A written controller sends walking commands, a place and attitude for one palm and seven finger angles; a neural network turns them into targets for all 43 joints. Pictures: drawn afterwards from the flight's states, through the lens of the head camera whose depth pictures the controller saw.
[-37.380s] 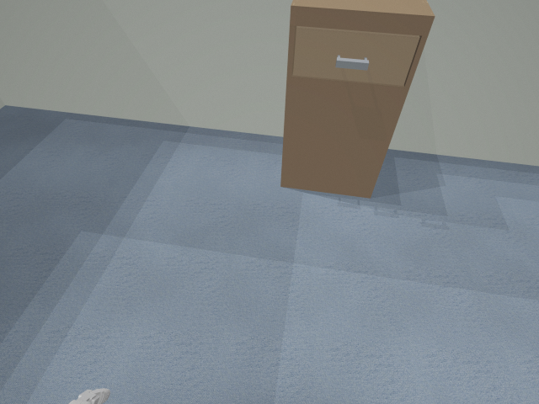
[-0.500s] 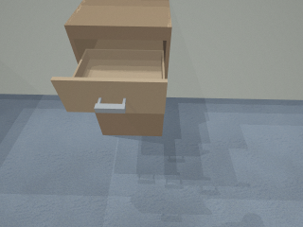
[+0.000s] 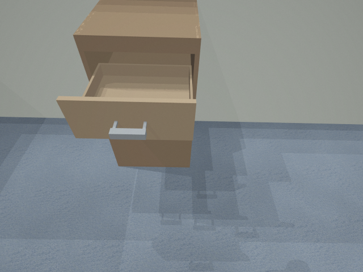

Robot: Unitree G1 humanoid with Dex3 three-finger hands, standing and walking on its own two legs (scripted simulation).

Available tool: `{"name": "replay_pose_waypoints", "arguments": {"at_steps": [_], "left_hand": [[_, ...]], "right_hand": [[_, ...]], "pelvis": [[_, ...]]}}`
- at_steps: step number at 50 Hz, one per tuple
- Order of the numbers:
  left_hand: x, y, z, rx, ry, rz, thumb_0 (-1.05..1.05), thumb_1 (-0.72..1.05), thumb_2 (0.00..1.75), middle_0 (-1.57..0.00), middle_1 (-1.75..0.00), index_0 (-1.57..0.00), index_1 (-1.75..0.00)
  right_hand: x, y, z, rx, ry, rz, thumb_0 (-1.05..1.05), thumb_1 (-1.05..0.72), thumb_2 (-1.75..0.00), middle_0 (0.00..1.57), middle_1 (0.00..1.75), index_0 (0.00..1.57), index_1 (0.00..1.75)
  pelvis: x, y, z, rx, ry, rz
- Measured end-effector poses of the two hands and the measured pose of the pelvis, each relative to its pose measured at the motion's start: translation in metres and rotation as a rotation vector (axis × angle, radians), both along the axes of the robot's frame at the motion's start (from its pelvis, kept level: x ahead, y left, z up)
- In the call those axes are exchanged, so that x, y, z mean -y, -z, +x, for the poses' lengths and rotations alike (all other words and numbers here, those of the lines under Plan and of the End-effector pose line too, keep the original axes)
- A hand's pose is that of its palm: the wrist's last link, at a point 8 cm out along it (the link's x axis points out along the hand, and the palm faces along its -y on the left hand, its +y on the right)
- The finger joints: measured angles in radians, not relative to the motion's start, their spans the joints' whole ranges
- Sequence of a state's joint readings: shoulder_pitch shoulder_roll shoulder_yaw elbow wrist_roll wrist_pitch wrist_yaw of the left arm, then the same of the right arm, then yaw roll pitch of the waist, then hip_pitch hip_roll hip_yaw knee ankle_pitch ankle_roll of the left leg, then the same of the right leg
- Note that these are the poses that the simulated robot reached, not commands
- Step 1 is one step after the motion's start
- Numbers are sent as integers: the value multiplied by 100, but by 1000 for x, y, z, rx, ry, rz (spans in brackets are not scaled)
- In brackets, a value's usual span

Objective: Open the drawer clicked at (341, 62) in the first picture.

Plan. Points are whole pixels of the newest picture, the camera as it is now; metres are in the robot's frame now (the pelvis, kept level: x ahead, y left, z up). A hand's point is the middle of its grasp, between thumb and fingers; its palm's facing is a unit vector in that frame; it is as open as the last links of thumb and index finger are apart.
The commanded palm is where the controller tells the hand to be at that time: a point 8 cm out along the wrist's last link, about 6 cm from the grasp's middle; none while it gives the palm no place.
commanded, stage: look to check the result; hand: left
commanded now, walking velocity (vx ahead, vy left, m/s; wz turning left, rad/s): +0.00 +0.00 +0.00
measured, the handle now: (129, 128) +0.54 +0.20 -0.06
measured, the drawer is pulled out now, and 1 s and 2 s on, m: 0.30 0.30 0.30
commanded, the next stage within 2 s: stand and wait in 0.54 s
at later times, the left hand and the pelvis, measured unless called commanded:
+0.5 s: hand out of the picture +0.05 +0.22 -0.17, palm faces +0.01 -0.96 -0.29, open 7.4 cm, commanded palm none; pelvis +0.01 -0.01 +0.00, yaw +0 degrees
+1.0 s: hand out of the picture +0.10 +0.23 -0.16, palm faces -0.01 -0.95 -0.32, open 7.4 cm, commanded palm none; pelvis +0.03 -0.01 +0.00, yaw +0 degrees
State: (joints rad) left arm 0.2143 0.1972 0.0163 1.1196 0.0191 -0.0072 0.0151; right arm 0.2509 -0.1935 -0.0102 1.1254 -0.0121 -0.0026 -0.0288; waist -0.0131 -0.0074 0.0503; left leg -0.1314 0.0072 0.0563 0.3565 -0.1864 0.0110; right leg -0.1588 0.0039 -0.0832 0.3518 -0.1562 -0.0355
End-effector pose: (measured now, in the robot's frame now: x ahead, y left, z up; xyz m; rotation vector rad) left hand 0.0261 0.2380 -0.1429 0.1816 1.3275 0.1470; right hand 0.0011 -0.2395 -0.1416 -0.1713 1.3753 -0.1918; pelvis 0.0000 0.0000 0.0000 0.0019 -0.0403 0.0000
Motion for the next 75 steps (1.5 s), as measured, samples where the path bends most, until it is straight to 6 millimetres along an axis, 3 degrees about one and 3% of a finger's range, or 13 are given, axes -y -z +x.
{"name": "replay_pose_waypoints", "arguments": {"at_steps": [12, 28, 40, 75], "left_hand": [[-16, -6, -11, -52, -20, 49, 0, 90, 89, -20, -30, -21, -30], [-25, -14, 28, 25, 5, 80, 0, 90, 89, -20, -30, -21, -30], [-29, -18, 54, 62, 24, 94, 0, 90, 89, -20, -30, -21, -30], [-43, -20, 77, 68, 34, 113, 0, 90, 89, -20, -30, -21, -30]], "right_hand": [[9, 0, 12, -8, -14, -7, 1, -91, -90, 20, 29, 20, 30], [27, -5, 51, 59, -45, -35, 1, -91, -90, 20, 30, 20, 30], [42, -11, 68, 74, -57, -66, 1, -91, -90, 20, 30, 20, 30], [49, -20, 100, 101, -78, -98, 1, -91, -90, 21, 30, 20, 30]], "pelvis": [[3, -1, 6, -5, -3, -1], [7, -2, 14, -9, -5, -2], [9, -3, 22, -15, -7, -1], [6, -4, 39, -23, -6, -3]]}}
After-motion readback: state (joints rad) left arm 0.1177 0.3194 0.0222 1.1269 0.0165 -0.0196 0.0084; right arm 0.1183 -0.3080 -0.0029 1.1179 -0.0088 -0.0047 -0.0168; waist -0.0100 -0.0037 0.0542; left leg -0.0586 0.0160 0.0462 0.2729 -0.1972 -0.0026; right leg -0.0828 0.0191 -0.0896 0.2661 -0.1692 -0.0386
